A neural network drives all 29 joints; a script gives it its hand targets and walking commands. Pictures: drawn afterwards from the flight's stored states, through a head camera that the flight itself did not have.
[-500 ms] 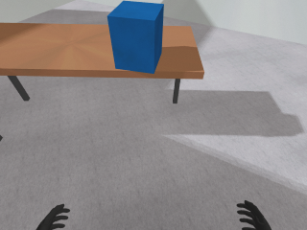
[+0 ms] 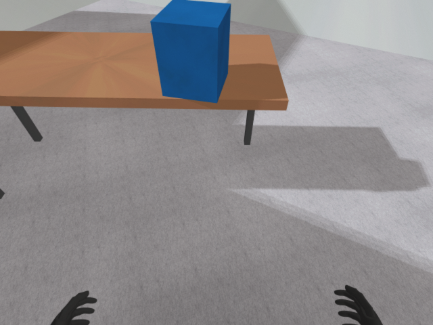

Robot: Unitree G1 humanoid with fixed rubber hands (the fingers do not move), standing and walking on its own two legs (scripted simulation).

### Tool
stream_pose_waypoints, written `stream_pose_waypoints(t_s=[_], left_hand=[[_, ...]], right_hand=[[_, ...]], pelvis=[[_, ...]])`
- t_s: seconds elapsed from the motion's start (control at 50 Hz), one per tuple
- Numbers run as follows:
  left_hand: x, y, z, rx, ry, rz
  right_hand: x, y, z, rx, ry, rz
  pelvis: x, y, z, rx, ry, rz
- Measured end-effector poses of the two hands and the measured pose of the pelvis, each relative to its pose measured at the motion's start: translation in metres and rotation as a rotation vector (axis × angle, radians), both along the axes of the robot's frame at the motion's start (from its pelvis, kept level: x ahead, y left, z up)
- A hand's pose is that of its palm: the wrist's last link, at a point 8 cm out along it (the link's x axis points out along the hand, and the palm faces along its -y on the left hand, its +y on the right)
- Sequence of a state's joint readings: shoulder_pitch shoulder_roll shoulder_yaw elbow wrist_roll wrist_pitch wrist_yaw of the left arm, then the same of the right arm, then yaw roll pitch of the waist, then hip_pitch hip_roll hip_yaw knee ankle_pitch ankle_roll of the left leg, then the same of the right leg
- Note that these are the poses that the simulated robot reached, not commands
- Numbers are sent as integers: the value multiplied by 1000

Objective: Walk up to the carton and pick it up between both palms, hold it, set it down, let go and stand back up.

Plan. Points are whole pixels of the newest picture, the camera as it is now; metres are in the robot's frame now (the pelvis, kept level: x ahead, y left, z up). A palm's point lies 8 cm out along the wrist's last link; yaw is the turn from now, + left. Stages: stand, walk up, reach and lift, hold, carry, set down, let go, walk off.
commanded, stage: walk up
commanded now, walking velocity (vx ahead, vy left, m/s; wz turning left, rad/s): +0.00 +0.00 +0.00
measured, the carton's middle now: (195, 51) +0.94 +0.12 +0.06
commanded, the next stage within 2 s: none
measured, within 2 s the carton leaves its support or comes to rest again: neither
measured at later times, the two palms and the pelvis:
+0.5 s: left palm out of the picture +0.17 +0.43 -0.07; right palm out of the picture +0.15 -0.23 -0.05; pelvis +0.08 +0.09 +0.01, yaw +0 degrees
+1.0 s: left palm (28, 235) +0.30 +0.43 -0.06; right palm (322, 251) +0.29 -0.21 -0.07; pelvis +0.21 +0.10 +0.00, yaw -1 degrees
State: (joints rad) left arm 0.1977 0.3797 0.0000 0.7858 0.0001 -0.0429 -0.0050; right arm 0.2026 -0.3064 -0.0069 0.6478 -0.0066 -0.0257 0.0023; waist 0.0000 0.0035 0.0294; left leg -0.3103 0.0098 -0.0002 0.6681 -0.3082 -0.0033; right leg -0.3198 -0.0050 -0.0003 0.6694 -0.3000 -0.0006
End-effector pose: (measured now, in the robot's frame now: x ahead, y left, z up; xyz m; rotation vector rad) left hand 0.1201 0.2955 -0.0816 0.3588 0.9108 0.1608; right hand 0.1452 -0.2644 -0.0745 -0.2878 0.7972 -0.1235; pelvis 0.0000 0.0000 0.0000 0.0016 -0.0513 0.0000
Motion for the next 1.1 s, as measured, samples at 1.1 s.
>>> stream_pose_waypoints(t_s=[1.1], left_hand=[[206, 156, 3, 43, 82, -47]], right_hand=[[163, 73, 7, -108, 111, -59]], pelvis=[[232, 127, 0, -25, 14, -18]])
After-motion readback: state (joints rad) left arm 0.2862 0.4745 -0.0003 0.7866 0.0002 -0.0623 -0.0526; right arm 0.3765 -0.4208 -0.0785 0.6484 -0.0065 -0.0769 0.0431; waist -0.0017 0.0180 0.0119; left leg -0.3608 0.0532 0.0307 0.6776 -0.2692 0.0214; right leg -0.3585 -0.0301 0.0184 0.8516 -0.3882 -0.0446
